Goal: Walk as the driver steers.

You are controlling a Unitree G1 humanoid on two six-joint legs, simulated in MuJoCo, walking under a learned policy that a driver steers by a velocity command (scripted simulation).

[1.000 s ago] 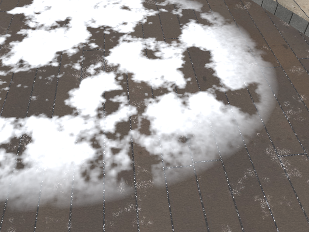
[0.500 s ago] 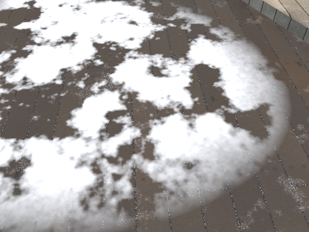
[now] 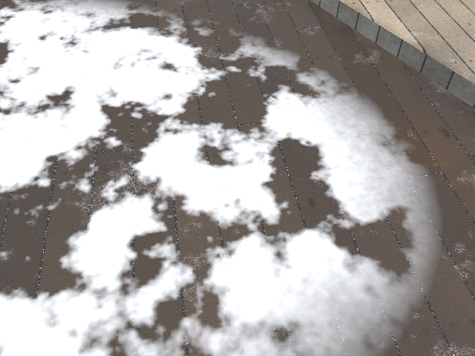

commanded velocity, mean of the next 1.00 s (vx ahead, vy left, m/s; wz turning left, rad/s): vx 0.50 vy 0.00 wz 0.00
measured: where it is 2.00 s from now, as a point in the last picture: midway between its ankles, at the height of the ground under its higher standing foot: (240, 212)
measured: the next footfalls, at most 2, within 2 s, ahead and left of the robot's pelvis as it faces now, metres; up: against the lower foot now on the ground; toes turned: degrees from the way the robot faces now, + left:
right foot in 0.30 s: +0.34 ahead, -0.17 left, +0.00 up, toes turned -2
left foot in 0.88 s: +0.66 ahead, +0.07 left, +0.00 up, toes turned +3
